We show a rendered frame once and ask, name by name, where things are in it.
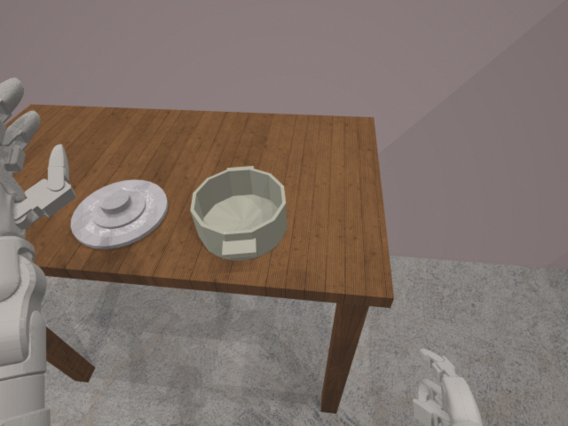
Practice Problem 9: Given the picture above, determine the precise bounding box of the robot left hand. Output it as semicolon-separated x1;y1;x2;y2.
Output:
0;78;76;240

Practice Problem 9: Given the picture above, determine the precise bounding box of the robot right hand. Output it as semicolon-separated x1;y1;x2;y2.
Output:
413;348;483;426

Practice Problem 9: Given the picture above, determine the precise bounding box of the knob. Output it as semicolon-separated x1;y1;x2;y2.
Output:
99;189;131;215

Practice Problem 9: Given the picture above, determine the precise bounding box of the lid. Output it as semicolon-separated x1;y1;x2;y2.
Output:
71;179;168;249

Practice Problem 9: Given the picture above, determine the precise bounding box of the pot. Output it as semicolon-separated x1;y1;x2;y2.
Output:
190;166;287;261

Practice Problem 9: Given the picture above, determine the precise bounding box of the left robot forearm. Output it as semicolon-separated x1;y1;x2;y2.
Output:
0;236;51;426

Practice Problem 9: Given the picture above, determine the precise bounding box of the table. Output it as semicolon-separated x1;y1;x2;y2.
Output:
5;105;394;414

